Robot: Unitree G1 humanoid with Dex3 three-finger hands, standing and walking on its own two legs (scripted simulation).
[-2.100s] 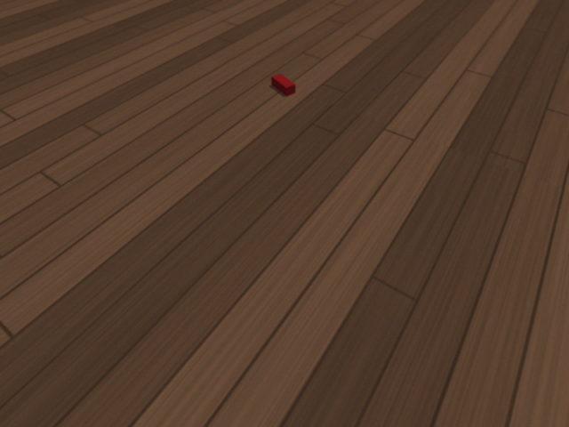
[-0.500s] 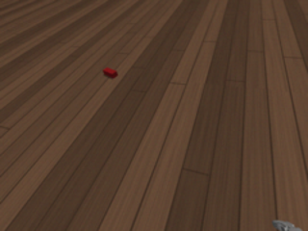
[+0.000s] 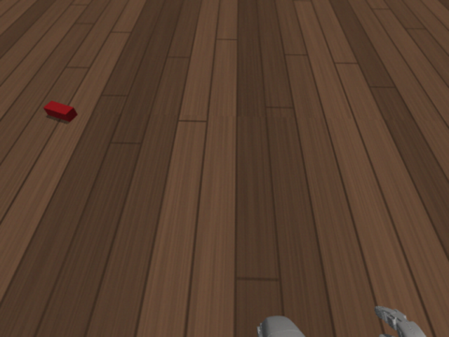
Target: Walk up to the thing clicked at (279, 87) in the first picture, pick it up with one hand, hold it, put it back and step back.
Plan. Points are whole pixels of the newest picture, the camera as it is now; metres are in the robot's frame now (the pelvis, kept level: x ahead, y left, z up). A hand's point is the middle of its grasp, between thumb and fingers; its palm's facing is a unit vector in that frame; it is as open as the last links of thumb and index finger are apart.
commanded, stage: walk up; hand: left
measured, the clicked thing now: (60, 111) +1.54 +0.98 -0.74
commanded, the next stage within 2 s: none
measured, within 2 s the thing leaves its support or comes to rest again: neither
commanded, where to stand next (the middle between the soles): +1.10 +0.88 m, yaw -25 degrees
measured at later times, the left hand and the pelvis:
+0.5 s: hand (59, 250) +0.33 +0.35 -0.11, palm faces -0.09 -0.86 -0.51, open 7.4 cm; pelvis +0.25 +0.07 -0.01, yaw -6 degrees
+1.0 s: hand (35, 158) +0.61 +0.50 -0.13, palm faces -0.28 -0.82 -0.50, open 7.4 cm; pelvis +0.45 +0.24 -0.01, yaw -14 degrees
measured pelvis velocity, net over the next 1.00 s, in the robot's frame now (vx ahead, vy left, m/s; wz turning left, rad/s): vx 0.45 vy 0.24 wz -0.24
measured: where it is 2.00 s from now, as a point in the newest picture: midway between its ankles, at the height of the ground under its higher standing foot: (114, 211)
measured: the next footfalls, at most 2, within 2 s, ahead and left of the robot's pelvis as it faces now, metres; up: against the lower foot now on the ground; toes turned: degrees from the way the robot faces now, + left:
right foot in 0.24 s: +0.30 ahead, -0.08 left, +0.00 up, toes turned -11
left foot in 0.68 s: +0.49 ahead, +0.29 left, +0.00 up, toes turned -3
